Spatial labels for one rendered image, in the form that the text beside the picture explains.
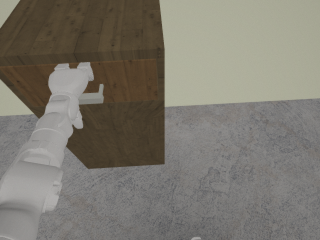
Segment drawer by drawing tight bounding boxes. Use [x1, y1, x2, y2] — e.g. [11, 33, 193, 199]
[0, 58, 158, 107]

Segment left robot forearm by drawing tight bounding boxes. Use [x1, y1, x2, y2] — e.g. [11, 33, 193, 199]
[0, 91, 79, 198]

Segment handle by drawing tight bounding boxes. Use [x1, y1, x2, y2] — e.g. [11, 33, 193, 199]
[78, 84, 104, 105]

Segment robot left upper arm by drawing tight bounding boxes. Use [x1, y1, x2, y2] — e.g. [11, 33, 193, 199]
[0, 160, 64, 240]

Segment robot left hand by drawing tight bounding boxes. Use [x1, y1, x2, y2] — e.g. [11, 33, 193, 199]
[48, 62, 94, 129]

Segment cabinet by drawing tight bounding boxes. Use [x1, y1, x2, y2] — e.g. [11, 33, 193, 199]
[0, 0, 165, 169]

